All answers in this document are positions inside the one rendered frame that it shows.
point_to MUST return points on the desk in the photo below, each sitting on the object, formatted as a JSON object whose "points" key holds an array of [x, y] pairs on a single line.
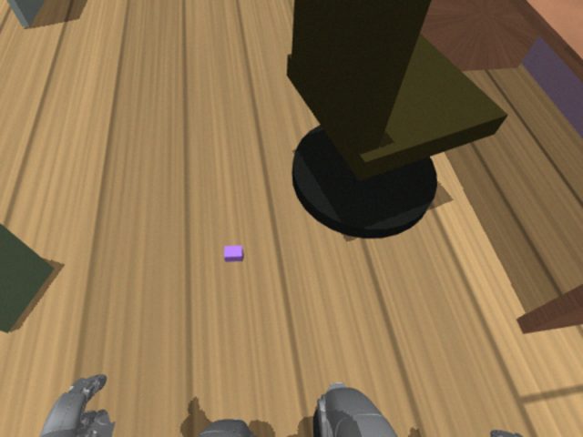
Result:
{"points": [[497, 34]]}

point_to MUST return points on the office chair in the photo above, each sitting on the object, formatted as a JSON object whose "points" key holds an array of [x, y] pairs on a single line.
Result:
{"points": [[386, 100]]}

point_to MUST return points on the left robot hand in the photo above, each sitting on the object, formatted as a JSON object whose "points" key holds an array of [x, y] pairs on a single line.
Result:
{"points": [[68, 412]]}

